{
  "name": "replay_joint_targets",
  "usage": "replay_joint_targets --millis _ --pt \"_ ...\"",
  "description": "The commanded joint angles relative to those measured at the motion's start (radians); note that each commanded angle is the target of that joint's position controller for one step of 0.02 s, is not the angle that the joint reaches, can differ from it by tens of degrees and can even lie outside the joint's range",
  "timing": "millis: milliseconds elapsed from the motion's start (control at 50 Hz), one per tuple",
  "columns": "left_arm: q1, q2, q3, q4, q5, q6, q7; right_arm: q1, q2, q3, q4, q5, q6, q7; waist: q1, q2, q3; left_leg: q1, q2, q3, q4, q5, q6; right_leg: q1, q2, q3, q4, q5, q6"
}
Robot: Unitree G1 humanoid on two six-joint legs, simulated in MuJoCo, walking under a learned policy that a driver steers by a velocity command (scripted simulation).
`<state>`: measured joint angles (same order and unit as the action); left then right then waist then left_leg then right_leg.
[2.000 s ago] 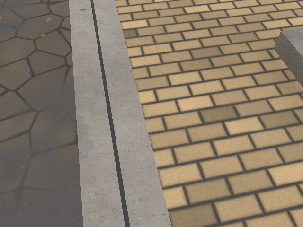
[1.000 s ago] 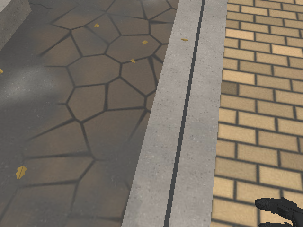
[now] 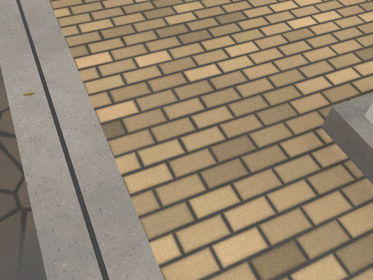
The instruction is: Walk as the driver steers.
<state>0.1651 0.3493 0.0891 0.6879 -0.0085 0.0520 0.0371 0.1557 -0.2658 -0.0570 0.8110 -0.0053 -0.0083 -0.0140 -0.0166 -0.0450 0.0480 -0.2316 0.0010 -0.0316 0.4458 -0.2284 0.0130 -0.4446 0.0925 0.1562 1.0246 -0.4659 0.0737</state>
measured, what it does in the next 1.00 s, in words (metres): walks ahead: right foot, then left foot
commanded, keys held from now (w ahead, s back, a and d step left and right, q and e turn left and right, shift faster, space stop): no key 0.14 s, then q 0.14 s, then w+q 0.42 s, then w+e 0.12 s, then e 0.18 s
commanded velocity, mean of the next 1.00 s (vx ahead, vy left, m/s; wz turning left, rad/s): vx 0.22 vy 0.00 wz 0.17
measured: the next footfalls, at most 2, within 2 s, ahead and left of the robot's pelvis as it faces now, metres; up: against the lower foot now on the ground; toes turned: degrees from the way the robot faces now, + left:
right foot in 0.14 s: +0.02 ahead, -0.15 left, +0.00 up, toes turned +3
left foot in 0.60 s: +0.09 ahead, +0.14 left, +0.00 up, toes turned +15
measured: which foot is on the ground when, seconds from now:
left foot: down 0.00-0.28, up 0.30-0.58, down 0.60-1.00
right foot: up 0.00-0.12, down 0.14-0.60, up 0.62-1.00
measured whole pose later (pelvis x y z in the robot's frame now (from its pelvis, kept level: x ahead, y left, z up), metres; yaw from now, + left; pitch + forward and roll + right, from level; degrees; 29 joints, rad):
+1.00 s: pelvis +0.21 +0.10 -0.01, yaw +14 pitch +1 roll +0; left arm 0.08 0.27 0.05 0.71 -0.01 -0.09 -0.06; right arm 0.33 -0.27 -0.03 0.83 -0.01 -0.05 -0.03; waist -0.06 -0.05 0.04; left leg 0.09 -0.09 0.03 0.21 -0.33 0.09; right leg -0.63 -0.03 -0.03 0.53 0.15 -0.01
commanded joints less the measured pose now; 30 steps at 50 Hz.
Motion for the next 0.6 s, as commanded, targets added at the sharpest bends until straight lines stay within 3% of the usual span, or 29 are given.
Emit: replay_joint_targets --millis 20,40,80,120,140,160,180,200,220,260,280,300,320,340,360,380,420,500,520,560,580,600 --pt "-0.010 0.017 -0.005 -0.059 0.000 -0.012 -0.001 -0.065 -0.133 -0.020 -0.055 0.000 -0.005 -0.008 0.012 0.215 -0.098 0.137 0.192 -0.156 -0.097 0.386 0.189 0.020 -0.065 -0.054 -0.167 0.017 0.029" --pt "-0.026 0.003 -0.014 -0.061 0.002 -0.014 -0.004 -0.058 -0.147 -0.022 -0.050 0.001 0.001 -0.007 -0.001 0.231 -0.102 0.129 0.191 -0.149 -0.093 0.396 0.189 0.076 -0.080 -0.086 -0.256 0.012 0.029" --pt "-0.025 0.022 -0.011 -0.050 -0.006 -0.017 -0.006 -0.023 -0.179 -0.028 -0.035 0.005 0.010 -0.005 -0.020 0.244 -0.106 0.130 0.204 -0.169 -0.078 0.419 0.195 0.150 -0.077 -0.125 -0.403 0.060 0.024" --pt "0.035 0.028 -0.008 -0.011 -0.003 -0.018 -0.008 -0.024 -0.171 -0.020 -0.023 0.021 0.012 -0.001 0.017 0.217 -0.095 0.094 0.187 -0.159 -0.052 0.403 0.164 0.277 -0.068 -0.148 -0.666 0.271 -0.010" --pt "0.034 0.052 -0.005 -0.009 0.005 -0.018 -0.007 0.012 -0.157 -0.014 -0.008 0.022 0.003 0.002 0.011 0.184 -0.097 0.048 0.175 -0.156 -0.052 0.354 0.118 0.361 -0.094 -0.104 -0.726 0.376 -0.039" --pt "0.047 0.092 -0.001 -0.011 0.016 -0.016 0.002 0.030 -0.122 0.002 -0.005 -0.002 -0.015 0.012 -0.005 0.084 -0.135 -0.038 0.139 -0.122 -0.020 0.259 0.057 0.489 -0.195 -0.004 -0.688 0.592 -0.074" --pt "0.025 0.117 0.002 0.008 0.026 -0.014 0.001 0.066 -0.082 0.012 0.002 -0.009 -0.028 0.023 -0.056 -0.078 -0.150 -0.029 0.063 -0.042 -0.046 0.078 0.001 0.439 -0.233 0.004 -0.614 0.583 -0.138" --pt "0.007 0.051 -0.009 0.001 0.030 -0.020 -0.012 0.005 -0.110 0.012 0.011 -0.010 -0.028 0.024 -0.008 -0.046 -0.139 0.023 0.048 -0.027 -0.036 0.047 -0.035 0.373 -0.208 -0.013 -0.627 0.424 -0.153" --pt "0.004 0.050 -0.008 0.004 0.037 -0.025 -0.016 -0.053 -0.142 0.003 0.003 0.001 -0.023 0.023 0.015 -0.027 -0.091 -0.015 0.030 -0.023 -0.007 0.058 -0.042 0.353 -0.185 -0.025 -0.639 0.339 -0.138" --pt "0.017 0.094 0.005 0.013 0.031 -0.034 -0.008 -0.074 -0.152 -0.003 -0.009 0.015 -0.005 0.009 0.025 -0.070 -0.044 -0.076 0.013 -0.022 0.059 0.082 -0.034 0.322 -0.199 -0.015 -0.658 0.311 -0.133" --pt "0.032 0.101 0.008 0.018 0.027 -0.037 -0.002 -0.064 -0.152 -0.005 -0.013 0.019 0.002 0.005 0.022 -0.093 -0.030 -0.098 0.010 -0.021 0.093 0.069 -0.032 0.308 -0.229 0.003 -0.668 0.326 -0.148" --pt "0.061 0.103 0.012 0.025 0.024 -0.038 0.005 -0.051 -0.143 -0.005 -0.013 0.022 0.007 0.001 0.031 -0.120 -0.040 -0.134 -0.011 0.009 0.150 -0.026 -0.031 0.322 -0.264 0.031 -0.699 0.221 -0.173" --pt "0.076 0.112 0.018 0.022 0.018 -0.037 0.012 -0.056 -0.136 -0.008 -0.018 0.028 0.011 0.001 0.052 -0.160 -0.032 -0.204 -0.028 0.049 0.258 -0.173 -0.026 0.332 -0.324 0.100 -0.744 0.044 -0.218" --pt "0.106 0.123 0.022 0.019 0.017 -0.043 0.017 -0.095 -0.143 -0.012 -0.040 0.032 0.010 0.005 0.087 -0.180 0.001 -0.301 0.004 0.038 0.417 -0.287 -0.014 0.327 -0.410 0.203 -0.813 -0.120 -0.274" --pt "0.127 0.119 0.019 0.023 0.022 -0.058 0.020 -0.122 -0.148 -0.020 -0.060 0.041 0.008 0.011 0.096 -0.160 0.049 -0.412 0.049 -0.012 0.558 -0.341 0.001 0.331 -0.477 0.280 -0.863 -0.176 -0.314" --pt "0.108 0.104 0.015 0.023 0.014 -0.074 0.022 -0.104 -0.142 -0.026 -0.061 0.050 0.007 0.016 0.072 -0.127 0.080 -0.482 0.076 -0.046 0.601 -0.324 0.010 0.354 -0.485 0.278 -0.879 -0.180 -0.315" --pt "0.063 0.084 0.013 0.016 -0.005 -0.094 0.020 -0.084 -0.127 -0.025 -0.053 0.043 0.001 0.027 0.054 -0.084 0.079 -0.497 0.103 -0.038 0.530 -0.249 0.009 0.411 -0.442 0.162 -0.891 -0.087 -0.272" --pt "0.016 0.123 0.032 0.009 -0.005 -0.104 -0.005 -0.058 -0.097 -0.007 -0.048 0.032 -0.009 0.063 0.038 -0.066 0.005 -0.205 0.083 0.075 0.315 -0.134 0.001 0.305 -0.350 -0.091 -0.855 0.121 -0.224" --pt "0.025 0.131 0.035 0.014 -0.012 -0.104 -0.014 -0.038 -0.107 -0.009 -0.044 0.033 -0.007 0.067 0.032 -0.065 -0.007 -0.146 0.063 0.102 0.275 -0.101 0.001 0.284 -0.350 -0.113 -0.834 0.106 -0.226" --pt "0.014 0.125 0.034 0.020 -0.024 -0.101 -0.026 0.066 -0.121 -0.019 -0.012 0.033 -0.003 0.065 -0.025 -0.035 -0.022 0.026 0.011 0.164 0.178 -0.038 0.016 0.189 -0.342 -0.169 -0.728 0.044 -0.206" --pt "0.026 0.097 0.024 0.022 -0.016 -0.103 -0.029 0.153 -0.153 -0.038 0.015 0.035 0.000 0.058 -0.060 0.004 -0.048 0.148 -0.028 0.178 0.165 -0.064 0.037 0.125 -0.318 -0.211 -0.600 0.089 -0.183" --pt "0.027 0.038 0.004 0.016 0.006 -0.107 -0.033 0.276 -0.217 -0.068 0.041 0.047 0.000 0.047 -0.114 0.143 -0.081 0.291 0.016 0.050 0.083 -0.100 0.088 0.024 -0.257 -0.303 -0.295 0.154 -0.124"
Velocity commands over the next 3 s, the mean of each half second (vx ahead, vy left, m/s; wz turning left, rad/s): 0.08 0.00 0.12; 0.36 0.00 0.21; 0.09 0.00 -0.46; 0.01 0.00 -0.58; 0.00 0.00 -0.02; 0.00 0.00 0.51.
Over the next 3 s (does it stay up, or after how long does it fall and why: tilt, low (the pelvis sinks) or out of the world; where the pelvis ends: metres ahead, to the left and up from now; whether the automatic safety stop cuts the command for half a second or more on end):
stays up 0.36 0.23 0.00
